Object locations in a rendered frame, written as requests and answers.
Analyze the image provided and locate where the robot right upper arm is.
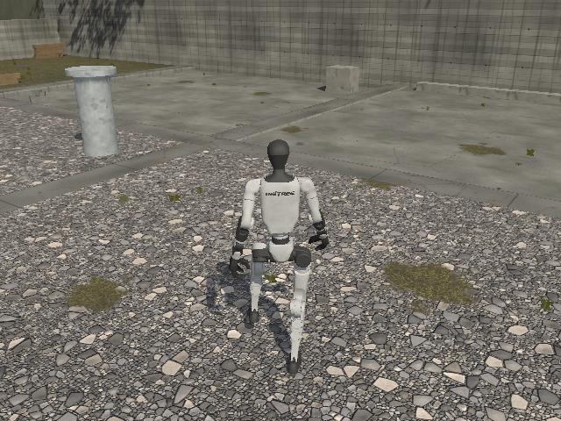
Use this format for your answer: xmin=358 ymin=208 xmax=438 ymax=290
xmin=297 ymin=177 xmax=322 ymax=224

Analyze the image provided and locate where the right robot forearm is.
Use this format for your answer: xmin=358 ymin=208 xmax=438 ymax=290
xmin=313 ymin=210 xmax=328 ymax=239

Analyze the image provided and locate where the right robot hand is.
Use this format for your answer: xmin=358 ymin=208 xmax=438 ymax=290
xmin=309 ymin=235 xmax=329 ymax=251

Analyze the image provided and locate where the left robot hand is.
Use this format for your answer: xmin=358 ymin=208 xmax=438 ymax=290
xmin=229 ymin=257 xmax=250 ymax=280

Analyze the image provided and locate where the robot left thigh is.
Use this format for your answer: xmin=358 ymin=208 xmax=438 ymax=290
xmin=251 ymin=242 xmax=270 ymax=275

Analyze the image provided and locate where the left robot forearm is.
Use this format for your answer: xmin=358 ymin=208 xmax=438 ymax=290
xmin=231 ymin=216 xmax=249 ymax=260

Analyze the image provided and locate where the left robot shin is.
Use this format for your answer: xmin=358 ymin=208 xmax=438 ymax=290
xmin=250 ymin=261 xmax=262 ymax=311

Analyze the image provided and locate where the robot left upper arm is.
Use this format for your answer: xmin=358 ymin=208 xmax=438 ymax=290
xmin=240 ymin=178 xmax=261 ymax=229

